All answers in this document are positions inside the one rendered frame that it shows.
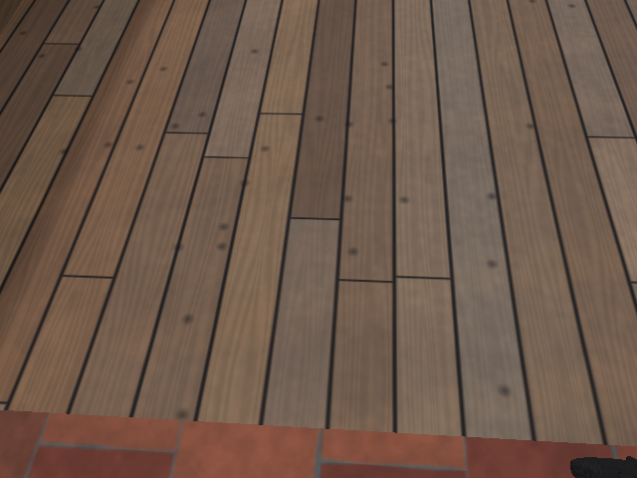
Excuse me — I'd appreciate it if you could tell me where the robot right hand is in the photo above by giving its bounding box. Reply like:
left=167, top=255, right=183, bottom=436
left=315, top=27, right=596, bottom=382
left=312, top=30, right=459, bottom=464
left=570, top=456, right=637, bottom=478

